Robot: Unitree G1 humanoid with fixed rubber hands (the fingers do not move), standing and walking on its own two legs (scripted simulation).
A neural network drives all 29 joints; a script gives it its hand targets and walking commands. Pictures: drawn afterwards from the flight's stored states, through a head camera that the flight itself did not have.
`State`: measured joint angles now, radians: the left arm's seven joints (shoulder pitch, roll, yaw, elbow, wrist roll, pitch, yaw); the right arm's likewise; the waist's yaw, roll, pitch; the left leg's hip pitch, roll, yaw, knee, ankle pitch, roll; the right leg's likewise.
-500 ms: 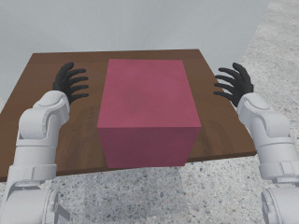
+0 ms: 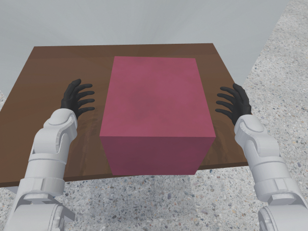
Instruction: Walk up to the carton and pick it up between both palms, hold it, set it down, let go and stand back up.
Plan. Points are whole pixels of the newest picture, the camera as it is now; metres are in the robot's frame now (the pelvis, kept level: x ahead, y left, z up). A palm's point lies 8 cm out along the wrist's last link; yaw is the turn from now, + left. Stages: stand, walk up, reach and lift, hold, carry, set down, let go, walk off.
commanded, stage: reach and lift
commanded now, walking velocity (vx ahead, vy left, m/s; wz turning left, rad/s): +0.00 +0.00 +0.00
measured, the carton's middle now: (154, 115) +0.43 +0.03 +0.06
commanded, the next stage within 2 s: none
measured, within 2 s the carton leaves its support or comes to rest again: neither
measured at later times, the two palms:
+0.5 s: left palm (83, 118) +0.39 +0.21 +0.08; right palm (229, 118) +0.41 -0.18 +0.08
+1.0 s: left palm (92, 119) +0.38 +0.19 +0.08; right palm (216, 117) +0.40 -0.14 +0.09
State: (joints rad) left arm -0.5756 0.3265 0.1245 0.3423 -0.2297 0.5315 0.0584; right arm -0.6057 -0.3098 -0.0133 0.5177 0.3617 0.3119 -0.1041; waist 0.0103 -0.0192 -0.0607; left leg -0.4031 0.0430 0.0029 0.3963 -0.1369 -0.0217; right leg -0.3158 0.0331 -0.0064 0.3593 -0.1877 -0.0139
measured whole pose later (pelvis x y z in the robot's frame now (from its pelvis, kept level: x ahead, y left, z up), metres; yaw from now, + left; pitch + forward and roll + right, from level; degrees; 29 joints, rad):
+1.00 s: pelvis -0.01 -0.01 -0.01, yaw +1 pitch +9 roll -2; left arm -0.66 0.13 0.12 0.63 -0.12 0.22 0.13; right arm -0.72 -0.10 -0.07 0.76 0.18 0.11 -0.20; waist 0.03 -0.01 -0.09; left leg -0.49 0.05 -0.03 0.48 -0.15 -0.03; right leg -0.39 0.05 -0.03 0.42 -0.20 -0.02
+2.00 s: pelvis +0.00 +0.00 +0.00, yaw +2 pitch +8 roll -1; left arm -0.58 0.07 0.17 0.69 0.01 0.11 0.09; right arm -0.62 -0.03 -0.17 0.74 0.02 0.09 -0.15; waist 0.01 0.00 -0.13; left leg -0.42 0.03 -0.05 0.45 -0.16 -0.03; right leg -0.31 0.03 -0.04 0.39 -0.21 -0.02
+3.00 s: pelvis -0.01 -0.01 +0.00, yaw +3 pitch -2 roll -1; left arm -0.63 0.07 0.20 0.46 0.09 0.39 0.06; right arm -0.65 -0.04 -0.14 0.70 0.08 0.17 -0.16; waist -0.02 -0.07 -0.06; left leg -0.19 0.03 -0.05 0.35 -0.12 -0.03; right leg -0.09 0.03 -0.05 0.33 -0.19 -0.02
